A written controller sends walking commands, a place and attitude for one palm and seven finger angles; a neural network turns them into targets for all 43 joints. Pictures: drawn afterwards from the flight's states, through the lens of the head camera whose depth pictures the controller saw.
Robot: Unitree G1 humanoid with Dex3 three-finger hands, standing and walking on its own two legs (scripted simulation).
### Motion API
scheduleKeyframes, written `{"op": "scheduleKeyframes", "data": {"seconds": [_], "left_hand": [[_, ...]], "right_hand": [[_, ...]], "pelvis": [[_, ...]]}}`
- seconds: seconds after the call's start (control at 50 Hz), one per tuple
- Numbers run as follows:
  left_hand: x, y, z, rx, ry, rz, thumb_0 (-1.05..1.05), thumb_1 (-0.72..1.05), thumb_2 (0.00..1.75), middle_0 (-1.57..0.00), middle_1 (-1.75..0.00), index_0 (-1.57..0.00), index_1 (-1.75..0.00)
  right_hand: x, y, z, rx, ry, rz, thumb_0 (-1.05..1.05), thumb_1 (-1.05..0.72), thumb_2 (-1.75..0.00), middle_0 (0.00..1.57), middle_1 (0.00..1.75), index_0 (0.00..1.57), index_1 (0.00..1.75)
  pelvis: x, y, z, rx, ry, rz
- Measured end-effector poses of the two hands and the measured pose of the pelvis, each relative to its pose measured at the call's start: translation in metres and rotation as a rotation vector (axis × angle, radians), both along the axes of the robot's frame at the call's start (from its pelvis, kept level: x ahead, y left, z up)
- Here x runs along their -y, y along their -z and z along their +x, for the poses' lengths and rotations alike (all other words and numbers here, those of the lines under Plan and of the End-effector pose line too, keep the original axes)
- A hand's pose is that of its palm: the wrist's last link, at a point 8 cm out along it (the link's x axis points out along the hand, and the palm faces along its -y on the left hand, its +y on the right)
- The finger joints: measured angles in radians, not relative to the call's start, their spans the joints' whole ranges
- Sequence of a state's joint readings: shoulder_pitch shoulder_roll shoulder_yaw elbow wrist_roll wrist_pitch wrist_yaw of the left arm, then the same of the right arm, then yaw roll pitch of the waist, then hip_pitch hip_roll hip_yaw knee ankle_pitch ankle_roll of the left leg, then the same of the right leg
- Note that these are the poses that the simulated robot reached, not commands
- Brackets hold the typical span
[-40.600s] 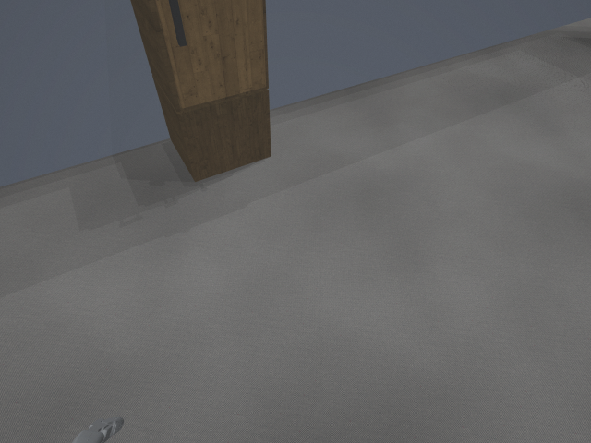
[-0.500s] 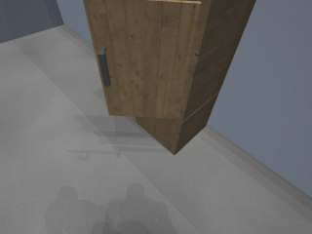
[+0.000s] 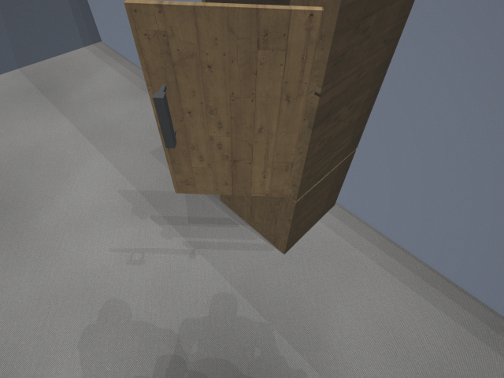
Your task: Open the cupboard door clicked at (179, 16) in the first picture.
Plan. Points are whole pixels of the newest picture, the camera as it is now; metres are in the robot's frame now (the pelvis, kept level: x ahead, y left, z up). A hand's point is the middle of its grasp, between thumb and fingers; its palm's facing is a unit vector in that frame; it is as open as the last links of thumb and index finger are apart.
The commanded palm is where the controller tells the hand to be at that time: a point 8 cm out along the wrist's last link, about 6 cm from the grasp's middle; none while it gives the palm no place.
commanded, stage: look again from close up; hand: left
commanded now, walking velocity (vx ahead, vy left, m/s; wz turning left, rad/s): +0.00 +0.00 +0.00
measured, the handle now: (167, 117) +0.69 +0.26 -0.01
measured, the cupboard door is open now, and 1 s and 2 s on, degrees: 43 43 43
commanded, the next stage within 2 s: shuffle to correct the standing spot in 0.04 s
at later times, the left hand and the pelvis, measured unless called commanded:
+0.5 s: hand out of the picture +0.02 +0.17 -0.19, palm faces +0.05 -0.99 -0.13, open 7.4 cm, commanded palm none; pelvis +0.05 +0.01 -0.01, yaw -1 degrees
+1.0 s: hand (180, 315) +0.26 +0.16 -0.17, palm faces +0.05 -0.98 -0.20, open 7.2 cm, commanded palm none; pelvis +0.16 -0.01 -0.01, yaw +2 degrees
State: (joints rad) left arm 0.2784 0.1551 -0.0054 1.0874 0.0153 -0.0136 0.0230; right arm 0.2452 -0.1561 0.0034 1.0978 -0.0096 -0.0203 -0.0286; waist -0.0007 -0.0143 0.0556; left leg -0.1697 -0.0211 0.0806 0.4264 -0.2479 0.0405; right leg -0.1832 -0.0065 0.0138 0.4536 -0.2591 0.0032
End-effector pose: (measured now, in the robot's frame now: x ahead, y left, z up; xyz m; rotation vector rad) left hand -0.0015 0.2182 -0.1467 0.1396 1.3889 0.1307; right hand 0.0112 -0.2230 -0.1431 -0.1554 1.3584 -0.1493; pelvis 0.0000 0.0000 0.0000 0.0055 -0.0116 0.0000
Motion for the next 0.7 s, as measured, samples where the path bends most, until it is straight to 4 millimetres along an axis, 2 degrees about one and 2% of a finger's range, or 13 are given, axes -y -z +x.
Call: {"op": "scheduleKeyframes", "data": {"seconds": [0.28,0.38,0.48,0.52,0.58,0.7], "left_hand": [[0.004,-0.001,0.016,0.020,0.004,0.009,0.01,0.92,0.90,-0.20,-0.30,-0.19,-0.30],[0.007,0.006,0.016,0.003,-0.032,-0.015,0.00,0.92,0.90,-0.20,-0.30,-0.20,-0.30],[0.001,0.017,0.014,-0.051,-0.061,-0.045,0.00,0.91,0.90,-0.20,-0.30,-0.20,-0.30],[-0.002,0.019,0.019,-0.083,-0.043,-0.049,0.00,0.91,0.90,-0.20,-0.30,-0.20,-0.30],[-0.007,0.014,0.043,-0.085,-0.015,-0.042,0.00,0.91,0.90,-0.20,-0.30,-0.20,-0.30],[-0.021,0.001,0.125,0.031,0.020,0.006,0.02,0.94,0.90,-0.20,-0.30,-0.20,-0.30]], "right_hand": [[0.002,0.006,-0.006,-0.048,0.005,0.029,0.01,-0.91,-0.90,0.20,0.30,0.20,0.30],[0.001,0.009,-0.004,-0.080,0.001,0.022,0.01,-0.91,-0.90,0.20,0.30,0.20,0.30],[-0.006,0.006,0.012,-0.080,0.007,-0.009,0.01,-0.91,-0.90,0.20,0.30,0.20,0.30],[-0.010,0.004,0.018,-0.058,0.020,-0.019,0.01,-0.90,-0.90,0.20,0.30,0.20,0.30],[-0.019,0.001,0.015,-0.064,0.043,-0.015,0.01,-0.90,-0.90,0.20,0.30,0.20,0.30],[-0.035,-0.007,-0.004,-0.204,0.065,0.044,0.00,-0.90,-0.90,0.20,0.30,0.20,0.30]], "pelvis": [[0.007,0.002,0.013,0.003,0.003,0.002],[0.004,0.007,0.028,-0.003,-0.005,-0.014],[-0.007,0.013,0.049,-0.010,0.003,-0.010],[-0.011,0.013,0.057,-0.010,0.019,-0.005],[-0.014,0.009,0.068,-0.010,0.022,-0.010],[-0.009,0.002,0.092,-0.019,0.009,-0.011]]}}
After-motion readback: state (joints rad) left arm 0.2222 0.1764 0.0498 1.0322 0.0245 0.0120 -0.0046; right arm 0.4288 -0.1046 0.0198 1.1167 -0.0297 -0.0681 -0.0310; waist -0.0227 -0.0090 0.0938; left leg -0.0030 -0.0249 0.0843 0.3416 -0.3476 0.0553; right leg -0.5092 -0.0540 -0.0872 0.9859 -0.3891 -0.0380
